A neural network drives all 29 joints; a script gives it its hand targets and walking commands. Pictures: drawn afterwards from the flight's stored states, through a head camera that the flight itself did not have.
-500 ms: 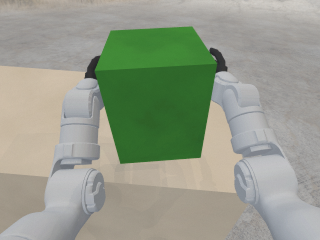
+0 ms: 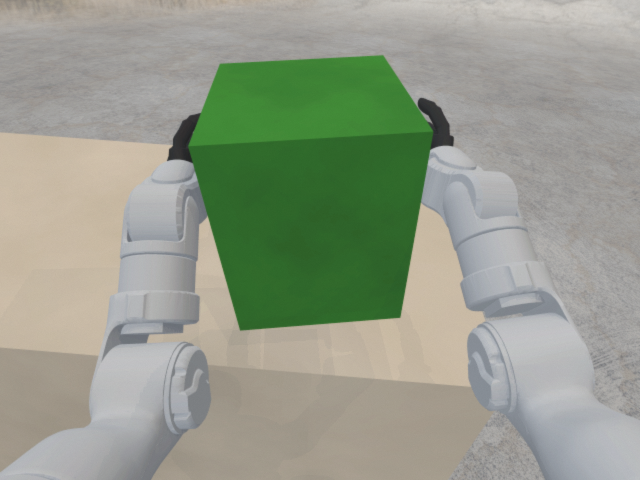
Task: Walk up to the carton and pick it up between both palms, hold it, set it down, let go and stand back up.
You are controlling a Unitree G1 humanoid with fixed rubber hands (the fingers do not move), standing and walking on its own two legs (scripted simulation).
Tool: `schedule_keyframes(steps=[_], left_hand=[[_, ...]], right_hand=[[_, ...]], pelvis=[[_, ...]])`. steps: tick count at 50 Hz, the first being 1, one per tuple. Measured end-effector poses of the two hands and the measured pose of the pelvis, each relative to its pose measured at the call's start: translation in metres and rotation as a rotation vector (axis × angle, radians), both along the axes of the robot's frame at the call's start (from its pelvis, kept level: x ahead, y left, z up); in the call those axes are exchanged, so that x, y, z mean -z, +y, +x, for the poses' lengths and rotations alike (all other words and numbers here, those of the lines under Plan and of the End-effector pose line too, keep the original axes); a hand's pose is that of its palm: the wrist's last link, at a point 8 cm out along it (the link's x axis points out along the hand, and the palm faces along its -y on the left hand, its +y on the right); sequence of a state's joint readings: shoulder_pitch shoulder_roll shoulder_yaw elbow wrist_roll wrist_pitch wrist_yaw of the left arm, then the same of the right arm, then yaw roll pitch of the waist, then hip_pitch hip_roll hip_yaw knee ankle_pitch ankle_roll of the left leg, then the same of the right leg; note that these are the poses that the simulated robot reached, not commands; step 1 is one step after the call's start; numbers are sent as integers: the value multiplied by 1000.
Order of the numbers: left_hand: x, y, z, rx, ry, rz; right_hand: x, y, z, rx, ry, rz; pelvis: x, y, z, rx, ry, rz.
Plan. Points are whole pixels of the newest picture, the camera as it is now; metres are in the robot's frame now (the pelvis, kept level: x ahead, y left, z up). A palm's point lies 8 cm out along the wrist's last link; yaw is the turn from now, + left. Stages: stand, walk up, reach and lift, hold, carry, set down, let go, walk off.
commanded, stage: hold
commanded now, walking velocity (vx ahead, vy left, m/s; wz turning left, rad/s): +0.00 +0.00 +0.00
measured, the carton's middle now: (311, 192) +0.38 +0.00 +0.22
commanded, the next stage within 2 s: none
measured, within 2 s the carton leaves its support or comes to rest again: neither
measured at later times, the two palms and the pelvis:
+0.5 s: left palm (184, 176) +0.37 +0.15 +0.25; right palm (433, 160) +0.37 -0.14 +0.27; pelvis +0.00 +0.00 +0.00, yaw +0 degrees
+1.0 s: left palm (183, 172) +0.37 +0.15 +0.25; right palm (432, 160) +0.38 -0.14 +0.27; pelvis +0.00 +0.00 +0.00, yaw +0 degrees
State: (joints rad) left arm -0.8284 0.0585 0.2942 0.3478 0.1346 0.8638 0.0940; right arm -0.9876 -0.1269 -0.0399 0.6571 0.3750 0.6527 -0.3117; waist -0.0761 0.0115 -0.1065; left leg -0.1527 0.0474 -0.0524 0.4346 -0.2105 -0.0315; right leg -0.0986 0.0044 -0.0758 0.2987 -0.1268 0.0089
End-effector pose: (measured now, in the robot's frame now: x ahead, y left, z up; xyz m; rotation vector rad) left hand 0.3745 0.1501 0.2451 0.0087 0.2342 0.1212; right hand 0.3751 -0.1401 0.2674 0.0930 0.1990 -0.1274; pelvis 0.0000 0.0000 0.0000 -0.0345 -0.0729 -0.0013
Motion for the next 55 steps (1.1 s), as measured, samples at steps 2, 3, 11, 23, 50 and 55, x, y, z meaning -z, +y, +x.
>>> schedule_keyframes(steps=[2, 3, 11, 23, 50, 55], left_hand=[[-1, 0, 0, 0, -2, 3], [-1, 0, 0, 0, -3, 3], [-4, 0, -1, -2, -7, -1], [0, 1, -1, 1, 1, -3], [-5, 2, 0, -2, -3, 6], [-3, 1, 1, 0, 1, 4]], right_hand=[[0, 0, 0, -1, -2, 0], [-1, 0, 0, -1, -3, 0], [-2, 0, -1, -1, -6, 1], [-2, 1, -1, -2, 3, -14], [-2, 1, 0, -3, 1, -6], [-2, 1, 1, -2, 5, -7]], pelvis=[[0, 0, 0, 0, 0, 0], [0, 0, -1, 0, 0, 0], [0, 0, -2, 3, 1, 1], [0, -1, -3, 0, 2, 2], [0, 0, -2, -1, 4, 1], [0, 0, -2, 0, 4, 1]])
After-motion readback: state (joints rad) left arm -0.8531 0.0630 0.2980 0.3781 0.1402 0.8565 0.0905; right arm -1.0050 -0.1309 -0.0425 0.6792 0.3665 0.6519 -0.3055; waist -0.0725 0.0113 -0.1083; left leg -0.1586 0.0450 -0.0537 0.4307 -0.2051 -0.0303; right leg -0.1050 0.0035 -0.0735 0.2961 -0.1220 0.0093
